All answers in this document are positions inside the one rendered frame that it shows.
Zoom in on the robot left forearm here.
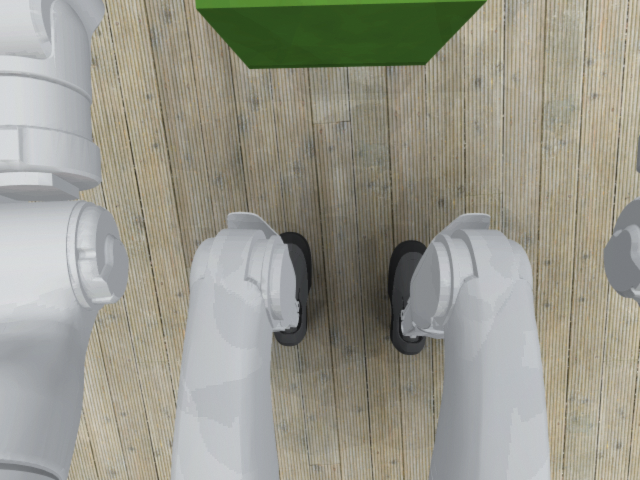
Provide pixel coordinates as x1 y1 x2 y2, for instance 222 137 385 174
0 0 105 203

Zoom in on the right robot thigh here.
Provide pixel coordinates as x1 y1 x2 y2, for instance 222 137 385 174
421 229 551 480

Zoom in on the robot right upper arm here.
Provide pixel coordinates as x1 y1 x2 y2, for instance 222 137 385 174
603 197 640 307

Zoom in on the carton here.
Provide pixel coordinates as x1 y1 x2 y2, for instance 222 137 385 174
195 0 487 69

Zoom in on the robot left upper arm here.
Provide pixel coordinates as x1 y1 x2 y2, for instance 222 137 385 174
0 200 129 480

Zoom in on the right robot foot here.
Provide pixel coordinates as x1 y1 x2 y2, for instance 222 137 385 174
388 240 427 355

